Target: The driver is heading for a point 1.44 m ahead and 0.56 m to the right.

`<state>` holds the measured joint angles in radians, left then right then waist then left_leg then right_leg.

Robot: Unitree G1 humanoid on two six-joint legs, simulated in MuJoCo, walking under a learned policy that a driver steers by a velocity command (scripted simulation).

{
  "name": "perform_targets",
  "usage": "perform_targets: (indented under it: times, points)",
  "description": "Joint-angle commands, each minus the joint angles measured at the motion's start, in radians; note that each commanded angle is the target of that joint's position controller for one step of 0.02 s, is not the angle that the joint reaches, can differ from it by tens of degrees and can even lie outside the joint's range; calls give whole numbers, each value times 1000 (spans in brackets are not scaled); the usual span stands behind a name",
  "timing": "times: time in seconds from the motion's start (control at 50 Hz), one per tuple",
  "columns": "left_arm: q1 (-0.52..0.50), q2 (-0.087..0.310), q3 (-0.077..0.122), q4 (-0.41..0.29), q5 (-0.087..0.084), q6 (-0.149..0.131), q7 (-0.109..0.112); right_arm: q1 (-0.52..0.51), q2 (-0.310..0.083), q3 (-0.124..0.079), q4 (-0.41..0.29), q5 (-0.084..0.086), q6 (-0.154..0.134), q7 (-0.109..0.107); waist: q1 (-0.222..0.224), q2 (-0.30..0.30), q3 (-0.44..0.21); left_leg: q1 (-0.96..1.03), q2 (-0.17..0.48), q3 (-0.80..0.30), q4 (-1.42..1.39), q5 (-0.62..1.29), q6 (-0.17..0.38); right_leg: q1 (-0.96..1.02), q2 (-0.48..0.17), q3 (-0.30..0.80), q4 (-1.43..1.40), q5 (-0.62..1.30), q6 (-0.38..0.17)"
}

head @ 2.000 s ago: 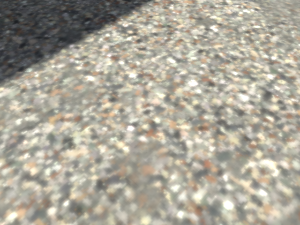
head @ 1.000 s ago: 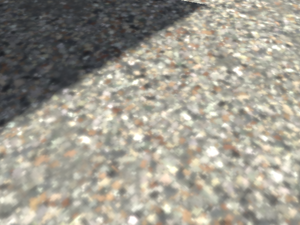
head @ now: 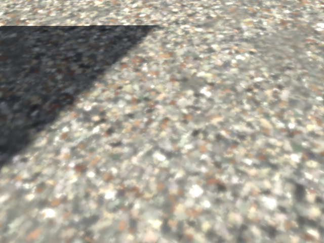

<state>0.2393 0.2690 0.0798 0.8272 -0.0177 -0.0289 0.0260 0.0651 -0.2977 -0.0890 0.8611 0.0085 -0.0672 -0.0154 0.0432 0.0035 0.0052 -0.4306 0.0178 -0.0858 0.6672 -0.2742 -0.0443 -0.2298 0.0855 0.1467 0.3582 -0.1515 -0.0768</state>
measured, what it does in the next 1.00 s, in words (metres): walks ahead, turning right: left foot, then right foot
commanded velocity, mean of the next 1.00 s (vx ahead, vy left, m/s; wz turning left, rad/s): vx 0.47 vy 0.00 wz -0.53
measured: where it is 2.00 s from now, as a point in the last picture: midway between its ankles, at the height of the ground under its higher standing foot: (274, 152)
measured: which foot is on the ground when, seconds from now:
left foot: up 0.00-0.12, down 0.14-0.62, up 0.64-1.00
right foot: down 0.00-0.14, up 0.16-0.60, down 0.62-1.00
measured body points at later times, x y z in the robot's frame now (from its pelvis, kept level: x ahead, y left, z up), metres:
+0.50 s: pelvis +0.17 +0.00 -0.01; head +0.20 +0.00 +0.44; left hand +0.44 +0.18 -0.10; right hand +0.07 -0.26 -0.14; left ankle +0.08 +0.16 -0.75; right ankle +0.28 -0.19 -0.70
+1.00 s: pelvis +0.42 -0.15 -0.01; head +0.44 -0.18 +0.44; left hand +0.62 +0.06 -0.11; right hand +0.47 -0.47 -0.10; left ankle +0.68 -0.12 -0.70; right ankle +0.31 -0.18 -0.75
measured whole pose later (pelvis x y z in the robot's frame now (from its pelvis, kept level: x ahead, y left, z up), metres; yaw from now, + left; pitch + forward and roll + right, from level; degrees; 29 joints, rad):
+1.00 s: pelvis +0.42 -0.15 -0.01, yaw -32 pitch +2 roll -1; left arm 0.33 0.27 0.05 0.75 -0.01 -0.07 0.00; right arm 0.08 -0.29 -0.04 0.72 0.00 -0.10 0.02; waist 0.07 0.05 0.03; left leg -0.67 0.09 -0.04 0.60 0.13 -0.03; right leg -0.05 0.11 0.08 0.30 -0.27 -0.09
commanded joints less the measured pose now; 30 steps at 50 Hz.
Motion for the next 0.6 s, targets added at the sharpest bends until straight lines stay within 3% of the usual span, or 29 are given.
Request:
perform_targets:
  times: [0.02, 0.06, 0.1, 0.12, 0.14, 0.16, 0.18, 0.2, 0.22, 0.26, 0.3, 0.36, 0.46, 0.52, 0.56, 0.58, 0.6]
  points:
    - [-26, 193, 48, -70, -5, -6, 3, -65, -78, -10, -74, 10, -30, 9, -2, -148, -15, 16, -32, 26, -88, 22, -4, -11, -222, 310, -163, -347, -152]
    - [-31, 185, 45, -78, -5, 1, 1, -43, -87, -12, -74, 17, -41, 12, -17, -149, -20, 99, -39, 27, -144, 36, 8, -48, -214, 338, -136, -367, -141]
    - [-58, 159, 35, -94, -6, 8, 0, 37, -93, -18, -51, 20, -51, 10, -72, -133, -26, 256, -34, 40, -237, 85, 27, -131, -172, 337, -68, -414, -106]
    - [-71, 125, 24, -105, -3, 8, 0, 117, -112, -27, -29, 21, -52, 5, -111, -106, -38, 380, 9, 20, -277, 64, 45, -219, -134, 305, 21, -442, -72]
    - [-66, 48, 3, -113, -1, 6, -2, 242, -161, -39, -6, 7, -51, -4, -147, 20, -96, 545, 179, -153, -328, -77, 94, -353, -54, 185, 294, -488, -14]
    - [-57, 18, -6, -149, -12, -7, -3, 290, -222, -43, -5, -23, -44, -2, -127, 194, -83, 604, 345, -478, -456, -366, 182, -555, 44, 44, 527, -481, 7]
    - [-61, 95, 7, -176, -21, -20, -8, 232, -231, -49, -12, -30, -46, 5, -88, 239, 5, 519, 426, -610, -502, -524, 249, -669, -61, 29, 662, -417, 13]
    - [-54, 151, 20, -160, -15, -20, -12, 174, -154, -31, -40, -11, -46, 3, -83, 190, 59, 485, 376, -515, -509, -499, 237, -694, -104, 19, 720, -334, 28]
    - [-32, 157, 27, -137, -7, -18, -15, 145, -114, -19, -50, -4, -43, 2, -72, 157, 63, 465, 318, -398, -506, -388, 200, -674, -120, 3, 745, -262, 41]
    - [-46, 132, 27, -139, -2, -19, -24, 128, -102, -11, -54, -13, -38, -1, -70, 132, 63, 415, 264, -229, -524, -166, 169, -636, -155, -17, 761, -140, 59]
    - [-70, 97, 19, -155, -5, -19, -30, 162, -102, -9, -44, -24, -43, -2, -84, 109, 49, 389, 236, -101, -537, 5, 172, -613, -163, -40, 768, -39, 78]
    - [-110, 78, 12, -190, -9, -15, -34, 205, -109, -9, -30, -23, -43, -2, -101, 93, 51, 395, 226, 17, -543, 152, 186, -610, -170, -54, 671, 65, 98]
    - [-244, 38, -12, -259, -5, -17, -69, 260, -148, -15, -21, -5, -30, -3, -141, 83, 99, 402, 237, 159, -547, 241, 180, -511, -172, -148, 396, 167, 81]
    - [-280, 47, -12, -291, -11, -14, -89, 287, -171, -23, -13, 12, -15, 1, -133, 78, 118, 475, 271, 202, -509, 347, 166, -468, -156, -188, 303, 87, 36]
    - [-242, 84, 5, -299, -6, -10, -94, 285, -203, -32, -18, 18, -2, -1, -86, 108, 65, 510, 277, 248, -381, 732, 148, -338, -93, -244, 274, -9, -9]
    - [-151, 121, 25, -283, -6, -7, -92, 285, -219, -36, -21, 19, 6, -4, -28, 122, -3, 509, 270, 272, -236, 928, 137, -203, -48, -269, 264, -45, -37]
    - [24, 173, 57, -236, -10, -1, -83, 277, -213, -32, -28, 20, 12, -9, 68, 100, -100, 429, 243, 302, -23, 978, 110, 47, -7, -274, 207, 14, -77]
Velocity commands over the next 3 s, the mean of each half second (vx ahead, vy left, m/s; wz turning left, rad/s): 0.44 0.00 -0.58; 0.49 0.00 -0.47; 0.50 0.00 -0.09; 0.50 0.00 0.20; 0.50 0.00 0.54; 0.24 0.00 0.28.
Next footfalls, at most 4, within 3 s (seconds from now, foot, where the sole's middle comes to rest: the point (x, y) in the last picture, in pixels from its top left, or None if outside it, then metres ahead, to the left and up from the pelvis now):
0.14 left None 0.12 0.15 -0.79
0.62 right None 0.35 -0.20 -0.79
1.12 left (223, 193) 0.72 -0.18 -0.79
1.66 right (299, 174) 0.82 -0.54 -0.79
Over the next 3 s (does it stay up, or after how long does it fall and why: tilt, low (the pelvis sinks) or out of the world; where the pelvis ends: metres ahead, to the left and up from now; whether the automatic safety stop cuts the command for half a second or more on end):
stays up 1.34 -0.61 -0.02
